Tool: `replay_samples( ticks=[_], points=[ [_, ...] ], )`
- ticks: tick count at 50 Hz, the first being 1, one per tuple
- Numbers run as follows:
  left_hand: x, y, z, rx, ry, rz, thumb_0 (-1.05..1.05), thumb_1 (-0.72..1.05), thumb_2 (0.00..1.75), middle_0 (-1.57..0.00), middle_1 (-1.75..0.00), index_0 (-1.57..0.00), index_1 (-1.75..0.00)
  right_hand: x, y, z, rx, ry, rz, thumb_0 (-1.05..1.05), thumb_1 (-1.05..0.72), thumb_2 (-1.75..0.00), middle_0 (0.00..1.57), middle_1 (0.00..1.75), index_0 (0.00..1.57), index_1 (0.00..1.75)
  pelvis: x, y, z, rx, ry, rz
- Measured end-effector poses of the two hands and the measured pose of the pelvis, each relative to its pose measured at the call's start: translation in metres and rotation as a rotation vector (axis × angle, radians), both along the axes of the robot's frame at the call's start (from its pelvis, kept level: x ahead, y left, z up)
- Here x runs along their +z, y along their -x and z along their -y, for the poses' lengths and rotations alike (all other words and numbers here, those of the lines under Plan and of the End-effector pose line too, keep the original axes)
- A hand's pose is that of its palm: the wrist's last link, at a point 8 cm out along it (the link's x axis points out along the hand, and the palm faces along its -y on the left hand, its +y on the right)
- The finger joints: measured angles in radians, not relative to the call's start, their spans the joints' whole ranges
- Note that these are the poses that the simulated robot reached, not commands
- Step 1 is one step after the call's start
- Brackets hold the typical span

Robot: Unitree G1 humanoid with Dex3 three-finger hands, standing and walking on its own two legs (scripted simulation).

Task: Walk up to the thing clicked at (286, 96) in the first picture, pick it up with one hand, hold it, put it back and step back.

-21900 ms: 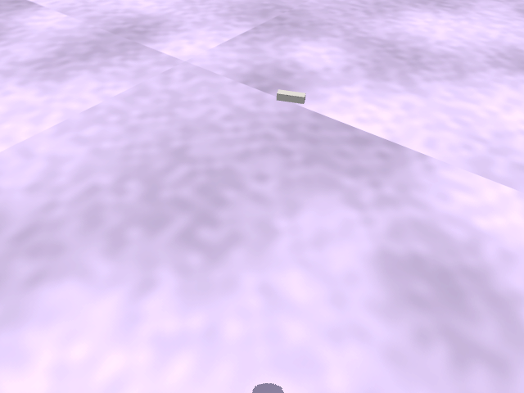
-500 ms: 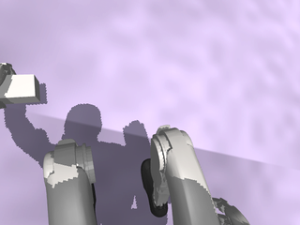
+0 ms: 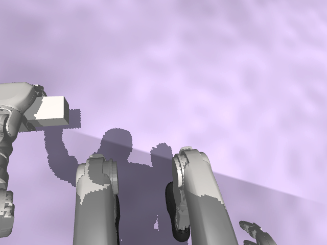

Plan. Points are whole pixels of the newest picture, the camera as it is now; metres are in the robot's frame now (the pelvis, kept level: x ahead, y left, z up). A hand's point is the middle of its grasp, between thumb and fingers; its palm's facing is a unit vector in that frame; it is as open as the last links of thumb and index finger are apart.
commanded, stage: lift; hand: left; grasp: from above
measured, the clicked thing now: (22, 113) +0.44 +0.33 -0.16
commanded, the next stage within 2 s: hold in 1.26 s
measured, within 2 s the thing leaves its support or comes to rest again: neither
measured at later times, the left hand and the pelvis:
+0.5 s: hand out of the picture +0.36 +0.29 +0.07, palm faces -0.45 -0.11 -0.89, open 9.1 cm; pelvis +0.01 +0.00 +0.16, yaw +3 degrees
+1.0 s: hand out of the picture +0.35 +0.26 +0.22, palm faces -0.46 -0.11 -0.88, open 9.1 cm; pelvis +0.05 +0.00 +0.30, yaw +5 degrees
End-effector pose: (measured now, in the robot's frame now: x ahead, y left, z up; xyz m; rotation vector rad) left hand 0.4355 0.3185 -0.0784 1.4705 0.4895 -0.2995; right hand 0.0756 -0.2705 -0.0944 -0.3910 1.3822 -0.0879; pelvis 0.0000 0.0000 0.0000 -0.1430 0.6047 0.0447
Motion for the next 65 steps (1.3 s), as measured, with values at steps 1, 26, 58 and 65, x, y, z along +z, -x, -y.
replay_samples(
  ticks=[1, 26, 58, 65],
  points=[
    [0.006, 0.003, 0.000, 0.000, 0.000, 0.001, -0.01, 0.08, 0.48, -0.74, -0.58, -0.79, -0.50, 0.003, -0.003, 0.000, 0.000, -0.001, 0.011, 0.00, -0.91, -0.90, 0.21, 0.30, 0.20, 0.30, 0.004, 0.000, 0.000, 0.001, -0.002, 0.000],
    [0.213, 0.073, 0.025, 0.000, 0.027, 0.037, -0.01, 0.09, 0.48, -0.74, -0.58, -0.79, -0.50, 0.157, -0.062, -0.020, -0.049, -0.035, 0.259, 0.00, -0.90, -0.89, 0.21, 0.30, 0.20, 0.30, 0.168, -0.009, -0.002, 0.031, -0.059, 0.137],
    [0.380, 0.071, 0.059, 0.033, 0.013, 0.033, -0.02, 0.10, 0.48, -0.72, -0.60, -0.76, -0.53, 0.314, -0.080, -0.020, -0.108, -0.058, 0.332, 0.00, -0.90, -0.89, 0.21, 0.30, 0.20, 0.30, 0.330, -0.059, -0.005, 0.033, -0.123, 0.384],
    [0.399, 0.067, 0.059, 0.037, 0.016, 0.013, -0.02, 0.10, 0.47, -0.72, -0.59, -0.77, -0.52, 0.329, -0.093, -0.023, -0.112, -0.072, 0.347, 0.00, -0.90, -0.89, 0.21, 0.30, 0.20, 0.30, 0.346, -0.070, -0.007, 0.032, -0.131, 0.416]
  ],
)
